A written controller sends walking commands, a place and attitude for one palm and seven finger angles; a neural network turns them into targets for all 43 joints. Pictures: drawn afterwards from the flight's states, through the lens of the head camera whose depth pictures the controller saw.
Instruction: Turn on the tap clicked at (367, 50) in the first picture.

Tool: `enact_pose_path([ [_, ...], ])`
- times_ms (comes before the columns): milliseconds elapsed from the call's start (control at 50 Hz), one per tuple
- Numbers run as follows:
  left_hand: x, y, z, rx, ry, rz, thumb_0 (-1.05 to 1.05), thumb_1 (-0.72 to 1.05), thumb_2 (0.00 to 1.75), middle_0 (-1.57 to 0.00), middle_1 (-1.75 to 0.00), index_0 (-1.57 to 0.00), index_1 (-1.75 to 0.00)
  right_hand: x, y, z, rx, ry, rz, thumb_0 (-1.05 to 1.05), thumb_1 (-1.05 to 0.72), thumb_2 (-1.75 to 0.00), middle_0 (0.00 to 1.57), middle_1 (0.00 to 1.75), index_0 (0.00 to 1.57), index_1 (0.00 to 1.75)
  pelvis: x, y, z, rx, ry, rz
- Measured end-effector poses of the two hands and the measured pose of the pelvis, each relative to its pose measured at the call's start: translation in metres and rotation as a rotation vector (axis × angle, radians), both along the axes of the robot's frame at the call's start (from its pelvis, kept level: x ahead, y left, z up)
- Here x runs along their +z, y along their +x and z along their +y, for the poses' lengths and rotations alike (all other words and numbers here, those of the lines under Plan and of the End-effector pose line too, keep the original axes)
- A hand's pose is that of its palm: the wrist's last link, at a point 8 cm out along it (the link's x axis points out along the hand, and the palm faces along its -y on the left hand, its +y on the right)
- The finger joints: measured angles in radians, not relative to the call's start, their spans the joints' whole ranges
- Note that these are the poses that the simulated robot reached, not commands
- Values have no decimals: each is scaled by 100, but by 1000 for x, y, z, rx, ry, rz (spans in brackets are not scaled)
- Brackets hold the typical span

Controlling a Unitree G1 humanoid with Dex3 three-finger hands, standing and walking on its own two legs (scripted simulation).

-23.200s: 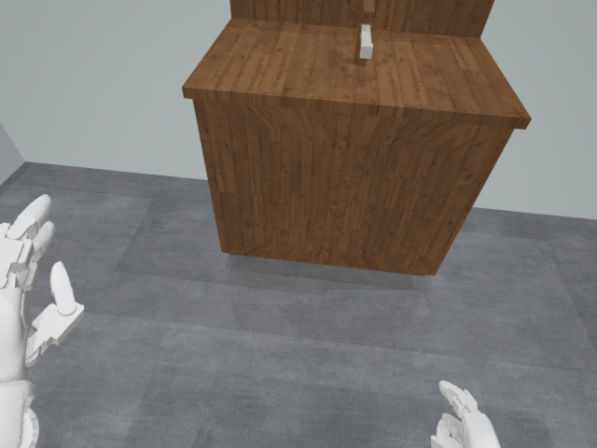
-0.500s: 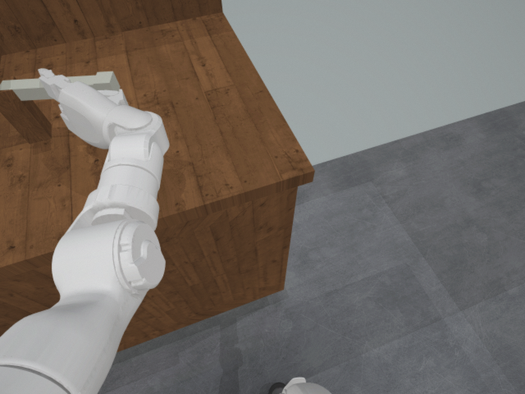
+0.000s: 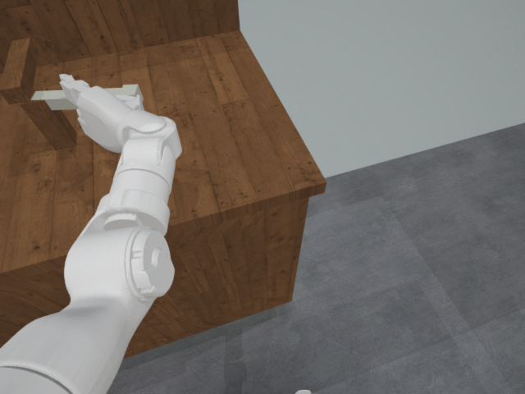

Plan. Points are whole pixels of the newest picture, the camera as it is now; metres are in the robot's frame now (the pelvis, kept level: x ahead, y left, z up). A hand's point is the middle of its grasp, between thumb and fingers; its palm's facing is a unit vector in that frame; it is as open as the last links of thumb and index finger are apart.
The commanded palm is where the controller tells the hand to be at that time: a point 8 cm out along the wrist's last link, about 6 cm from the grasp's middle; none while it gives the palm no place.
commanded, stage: lift the hand up off the lever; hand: left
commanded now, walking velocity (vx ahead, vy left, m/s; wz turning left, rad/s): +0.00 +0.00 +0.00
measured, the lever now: (131, 97) +0.56 +0.18 +0.15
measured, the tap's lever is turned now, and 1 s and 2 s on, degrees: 74 74 74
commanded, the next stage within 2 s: draw the hand back beside the body in 1.66 s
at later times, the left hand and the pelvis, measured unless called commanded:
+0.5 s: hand (143, 88) +0.51 +0.14 +0.19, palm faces +0.77 -0.62 -0.14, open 7.9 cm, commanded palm +0.45 +0.17 +0.19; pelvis +0.00 -0.01 +0.00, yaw +0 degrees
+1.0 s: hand (136, 83) +0.49 +0.14 +0.22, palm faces +0.78 -0.61 -0.18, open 7.9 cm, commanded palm +0.44 +0.18 +0.21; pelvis -0.02 -0.01 +0.01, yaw +0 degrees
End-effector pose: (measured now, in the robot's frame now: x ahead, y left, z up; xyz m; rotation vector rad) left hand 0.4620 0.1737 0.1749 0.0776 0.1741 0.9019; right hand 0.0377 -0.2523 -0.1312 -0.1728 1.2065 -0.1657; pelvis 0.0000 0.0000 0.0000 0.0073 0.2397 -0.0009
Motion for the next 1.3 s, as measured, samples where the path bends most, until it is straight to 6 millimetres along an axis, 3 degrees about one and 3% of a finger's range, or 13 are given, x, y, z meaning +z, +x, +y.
enact_pose_path([
  [340, 18, -2, -14, -17, 27, -12, 2, 90, 90, -13, -14, -15, -15, -5, -4, 7, -1, 26, 15, 0, -91, -90, 20, 30, 20, 30, 2, 2, 0, 1, 3, -18],
  [480, 28, -4, -19, -7, -7, 11, 2, 89, 90, -14, -14, -15, -15, -2, 0, 1, -10, 16, -10, 0, -91, -90, 20, 30, 20, 30, 4, 0, -5, -5, 7, -26],
  [680, 38, -20, -6, 21, 45, -1, 2, 89, 90, -15, -15, -15, -15, 2, 3, -13, -7, -4, -42, 0, -91, -90, 20, 30, 20, 30, 6, -8, -11, -2, 11, -47],
  [940, 50, -29, -20, 3, 25, 14, 2, 89, 90, -16, -15, -15, -15, 1, 5, -17, -9, -9, -74, 0, -91, -90, 20, 30, 20, 30, 6, -20, -15, 2, 14, -63],
  [1140, 61, -21, -17, 15, 39, 30, 2, 89, 90, -16, -15, -15, -15, -4, -16, -15, -29, 1, -28, 0, -91, -90, 20, 30, 20, 30, 4, -27, -15, -1, 16, -39],
  [1300, 59, -20, -11, 8, 42, 3, 2, 89, 90, -16, -15, -15, -15, -3, -37, -18, -45, 0, 22, 0, -91, -90, 20, 30, 20, 30, 6, -24, -15, -8, 16, -38],
])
